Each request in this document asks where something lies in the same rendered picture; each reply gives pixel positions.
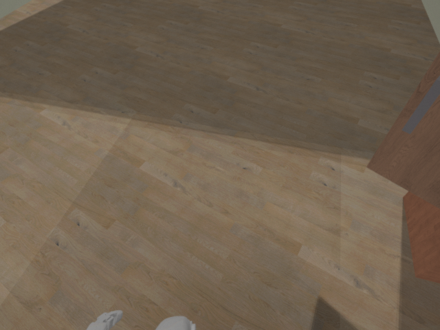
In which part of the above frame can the handle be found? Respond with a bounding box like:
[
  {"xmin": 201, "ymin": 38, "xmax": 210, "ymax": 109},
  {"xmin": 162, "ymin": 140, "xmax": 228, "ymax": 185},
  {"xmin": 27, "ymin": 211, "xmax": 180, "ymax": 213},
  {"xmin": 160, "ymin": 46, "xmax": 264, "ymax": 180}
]
[{"xmin": 402, "ymin": 76, "xmax": 440, "ymax": 134}]

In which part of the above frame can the left robot thigh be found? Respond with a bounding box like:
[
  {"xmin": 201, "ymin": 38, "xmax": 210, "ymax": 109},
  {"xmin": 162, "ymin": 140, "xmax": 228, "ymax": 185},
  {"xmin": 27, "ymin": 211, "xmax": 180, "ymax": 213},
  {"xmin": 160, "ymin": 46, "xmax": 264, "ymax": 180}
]
[{"xmin": 156, "ymin": 316, "xmax": 196, "ymax": 330}]

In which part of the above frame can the cupboard door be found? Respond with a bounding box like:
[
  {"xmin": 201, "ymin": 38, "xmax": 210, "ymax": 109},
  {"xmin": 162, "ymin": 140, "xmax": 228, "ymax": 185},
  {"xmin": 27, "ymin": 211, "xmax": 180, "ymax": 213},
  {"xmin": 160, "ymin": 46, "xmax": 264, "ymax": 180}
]
[{"xmin": 367, "ymin": 52, "xmax": 440, "ymax": 209}]

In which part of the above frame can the robot left hand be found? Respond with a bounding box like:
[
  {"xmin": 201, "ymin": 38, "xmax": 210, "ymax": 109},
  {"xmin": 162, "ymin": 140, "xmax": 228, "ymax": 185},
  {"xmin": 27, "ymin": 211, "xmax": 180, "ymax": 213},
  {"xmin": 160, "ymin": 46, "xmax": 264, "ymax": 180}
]
[{"xmin": 86, "ymin": 310, "xmax": 123, "ymax": 330}]

